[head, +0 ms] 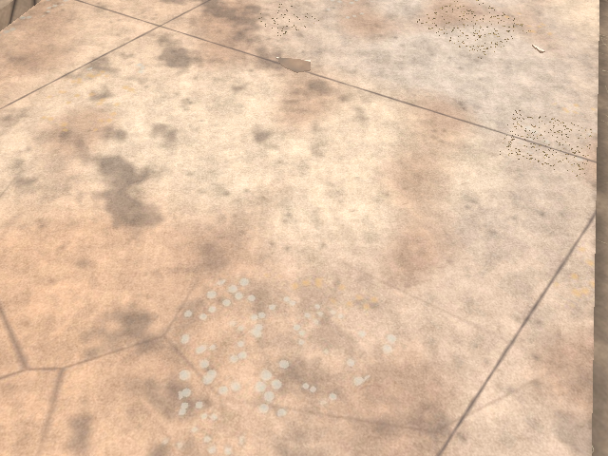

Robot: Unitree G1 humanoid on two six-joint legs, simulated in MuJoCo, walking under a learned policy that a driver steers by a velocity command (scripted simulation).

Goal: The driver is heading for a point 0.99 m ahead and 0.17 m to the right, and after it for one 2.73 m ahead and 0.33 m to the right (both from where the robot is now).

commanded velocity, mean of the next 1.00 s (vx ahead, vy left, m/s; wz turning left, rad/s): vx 0.50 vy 0.00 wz -0.32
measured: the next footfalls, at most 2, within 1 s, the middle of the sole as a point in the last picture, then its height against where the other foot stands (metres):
right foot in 0.32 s outside the picture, level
left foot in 0.86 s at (325, 384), level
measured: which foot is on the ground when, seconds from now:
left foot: down 0.00-0.34, up 0.36-0.84, down 0.86-1.00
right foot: up 0.00-0.30, down 0.32-0.88, up 0.90-1.00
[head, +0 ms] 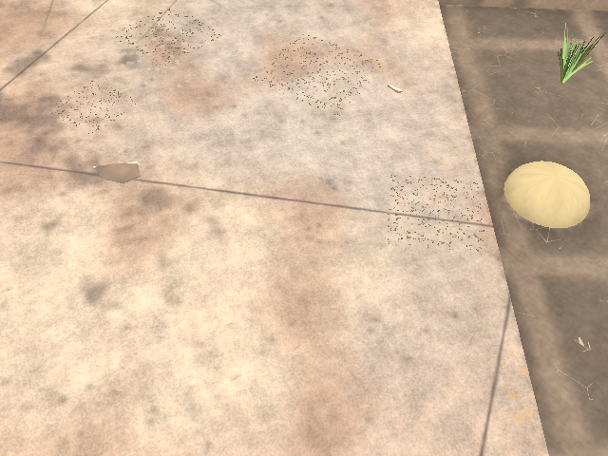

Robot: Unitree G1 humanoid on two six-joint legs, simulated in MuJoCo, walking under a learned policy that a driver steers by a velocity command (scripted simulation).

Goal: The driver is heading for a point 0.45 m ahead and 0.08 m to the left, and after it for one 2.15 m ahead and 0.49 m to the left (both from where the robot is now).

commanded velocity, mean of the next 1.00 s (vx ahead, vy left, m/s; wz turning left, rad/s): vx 0.50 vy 0.00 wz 0.29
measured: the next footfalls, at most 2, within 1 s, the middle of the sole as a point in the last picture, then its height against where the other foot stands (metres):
right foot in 0.40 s outside the picture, level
left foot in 0.92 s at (234, 400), level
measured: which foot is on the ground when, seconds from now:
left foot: down 0.00-0.42, up 0.44-0.90, down 0.92-1.00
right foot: up 0.00-0.38, down 0.40-0.94, up 0.96-1.00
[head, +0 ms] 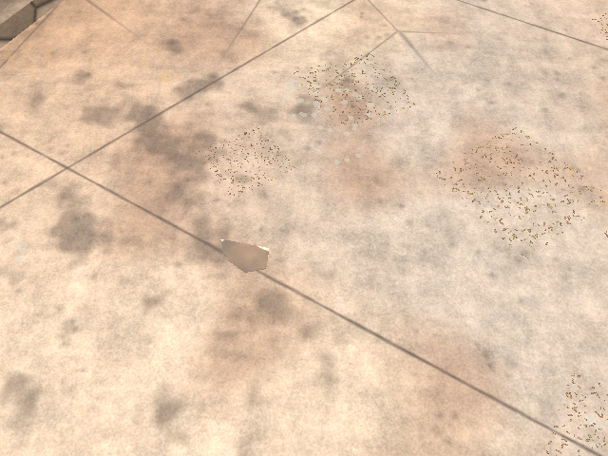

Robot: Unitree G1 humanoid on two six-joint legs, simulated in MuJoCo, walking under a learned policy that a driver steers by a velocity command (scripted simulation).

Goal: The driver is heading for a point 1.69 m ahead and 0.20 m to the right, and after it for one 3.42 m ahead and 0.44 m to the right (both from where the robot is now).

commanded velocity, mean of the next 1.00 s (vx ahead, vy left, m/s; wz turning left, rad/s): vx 0.50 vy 0.00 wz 0.10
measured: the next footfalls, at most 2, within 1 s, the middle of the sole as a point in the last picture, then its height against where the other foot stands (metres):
right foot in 0.46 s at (382, 453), level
left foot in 1.00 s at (266, 325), level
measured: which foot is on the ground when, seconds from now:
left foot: down 0.00-0.48, up 0.50-0.98, down 1.00-1.00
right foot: up 0.00-0.44, down 0.46-1.00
